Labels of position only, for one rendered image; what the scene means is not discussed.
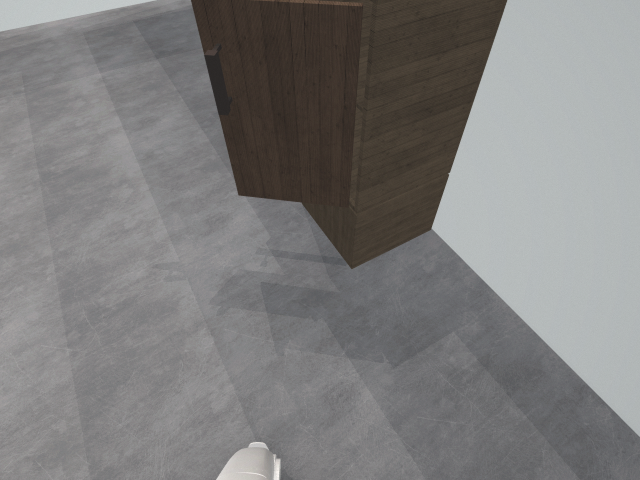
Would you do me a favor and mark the cupboard door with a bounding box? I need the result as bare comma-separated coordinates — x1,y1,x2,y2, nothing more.
191,0,363,208

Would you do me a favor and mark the left robot thigh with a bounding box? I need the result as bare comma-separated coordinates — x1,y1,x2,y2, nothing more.
216,447,281,480

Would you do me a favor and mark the left robot shin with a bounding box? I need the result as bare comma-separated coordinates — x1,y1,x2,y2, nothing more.
248,442,269,450

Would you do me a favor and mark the handle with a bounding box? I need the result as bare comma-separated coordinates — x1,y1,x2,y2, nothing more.
204,43,232,115

